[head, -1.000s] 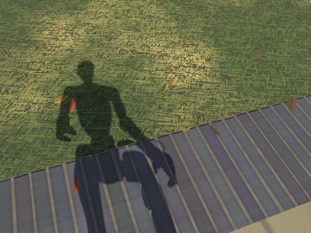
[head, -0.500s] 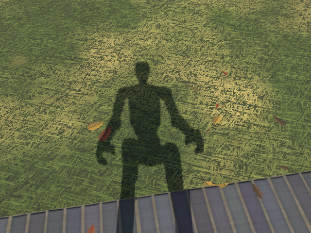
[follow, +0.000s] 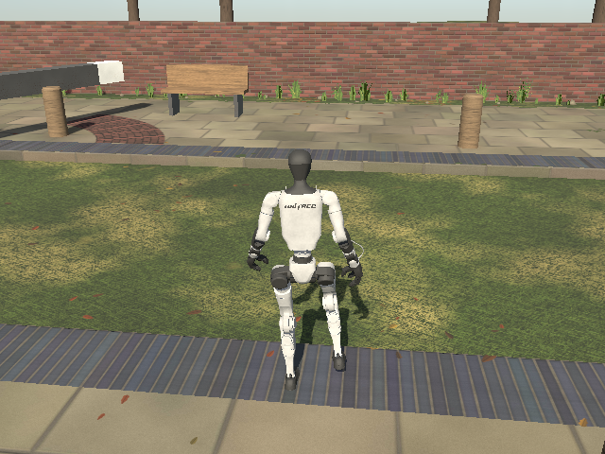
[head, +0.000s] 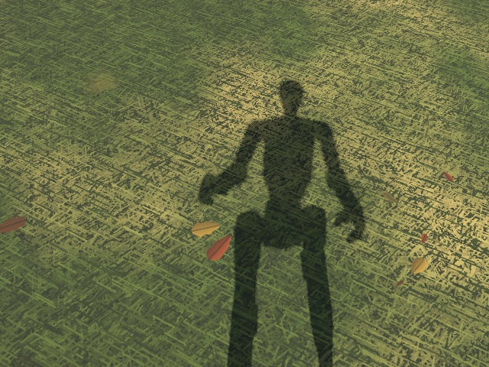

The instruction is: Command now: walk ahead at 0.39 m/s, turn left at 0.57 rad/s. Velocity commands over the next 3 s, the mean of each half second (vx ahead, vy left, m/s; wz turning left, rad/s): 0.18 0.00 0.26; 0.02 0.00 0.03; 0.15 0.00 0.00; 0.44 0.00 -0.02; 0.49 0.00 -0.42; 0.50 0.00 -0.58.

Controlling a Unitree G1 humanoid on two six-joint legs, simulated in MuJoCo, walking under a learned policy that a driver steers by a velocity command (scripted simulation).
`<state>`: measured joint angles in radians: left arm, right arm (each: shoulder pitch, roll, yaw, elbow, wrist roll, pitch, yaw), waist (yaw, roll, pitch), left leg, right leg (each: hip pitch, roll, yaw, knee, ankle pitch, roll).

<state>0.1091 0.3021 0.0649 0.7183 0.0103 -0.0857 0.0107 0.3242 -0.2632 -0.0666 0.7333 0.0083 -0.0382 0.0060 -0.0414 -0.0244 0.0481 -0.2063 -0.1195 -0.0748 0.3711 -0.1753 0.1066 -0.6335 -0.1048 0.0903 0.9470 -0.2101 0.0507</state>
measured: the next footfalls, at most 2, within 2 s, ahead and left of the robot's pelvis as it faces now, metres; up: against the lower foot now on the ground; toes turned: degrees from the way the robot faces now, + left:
right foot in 0.18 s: +0.28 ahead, -0.13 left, +0.00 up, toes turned +8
left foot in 0.50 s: +0.19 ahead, +0.11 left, +0.00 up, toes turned +4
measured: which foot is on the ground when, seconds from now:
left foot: down 0.00-0.22, up 0.24-0.48, down 0.50-1.00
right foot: up 0.00-0.16, down 0.18-1.00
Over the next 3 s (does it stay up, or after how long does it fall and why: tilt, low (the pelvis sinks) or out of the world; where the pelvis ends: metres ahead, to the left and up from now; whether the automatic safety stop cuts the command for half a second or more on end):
stays up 1.13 0.04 -0.16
